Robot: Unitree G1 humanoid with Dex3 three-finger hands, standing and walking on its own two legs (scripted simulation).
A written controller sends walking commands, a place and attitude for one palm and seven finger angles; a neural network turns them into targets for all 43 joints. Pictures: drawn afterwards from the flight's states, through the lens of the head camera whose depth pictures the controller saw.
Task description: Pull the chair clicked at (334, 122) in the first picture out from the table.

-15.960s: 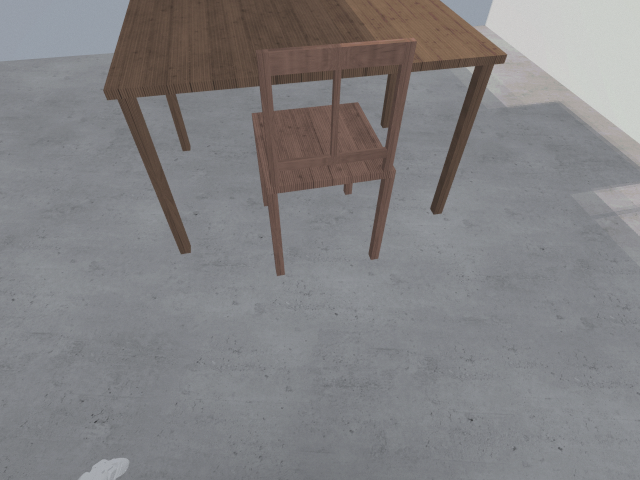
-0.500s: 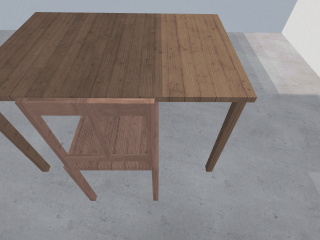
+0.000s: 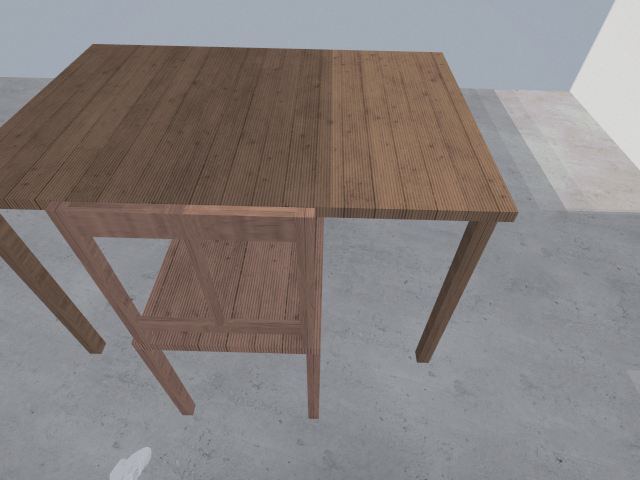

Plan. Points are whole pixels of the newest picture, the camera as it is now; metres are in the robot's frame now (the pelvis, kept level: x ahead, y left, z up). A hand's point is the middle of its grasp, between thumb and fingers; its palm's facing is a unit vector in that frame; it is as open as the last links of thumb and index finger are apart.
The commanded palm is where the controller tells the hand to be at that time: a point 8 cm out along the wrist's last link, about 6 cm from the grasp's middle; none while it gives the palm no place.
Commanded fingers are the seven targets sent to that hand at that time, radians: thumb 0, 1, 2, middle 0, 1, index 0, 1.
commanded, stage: raise the hand toward the chair's back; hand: left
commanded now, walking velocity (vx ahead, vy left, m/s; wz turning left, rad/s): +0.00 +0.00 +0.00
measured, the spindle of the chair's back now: (207, 284) +0.45 +0.23 -0.10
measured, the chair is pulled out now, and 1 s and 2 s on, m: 0.00 0.00 0.00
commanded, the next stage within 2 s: aim the fingers beside a spindle in 1.98 s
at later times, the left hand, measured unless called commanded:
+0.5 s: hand (181, 461) +0.16 +0.18 -0.04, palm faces +0.11 -0.99 -0.09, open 11.0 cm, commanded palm +0.14 +0.23 -0.05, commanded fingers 0.00 0.15 0.58 -0.13 -0.18 -0.13 -0.18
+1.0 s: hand (196, 438) +0.19 +0.18 -0.07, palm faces -0.05 -1.00 -0.04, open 15.2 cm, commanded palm +0.17 +0.24 -0.04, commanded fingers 0.00 -0.43 0.33 -0.07 -0.09 -0.07 -0.09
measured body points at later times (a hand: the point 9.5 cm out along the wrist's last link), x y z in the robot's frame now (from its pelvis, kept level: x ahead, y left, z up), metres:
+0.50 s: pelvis -0.02 -0.03 -0.11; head +0.06 -0.01 +0.33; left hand +0.15 +0.23 -0.04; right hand +0.24 -0.22 -0.17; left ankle +0.01 +0.12 -0.73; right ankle +0.01 -0.13 -0.73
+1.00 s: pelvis -0.02 -0.01 -0.10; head +0.06 +0.01 +0.34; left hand +0.19 +0.23 -0.06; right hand +0.16 -0.26 -0.17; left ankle +0.01 +0.12 -0.73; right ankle +0.01 -0.13 -0.73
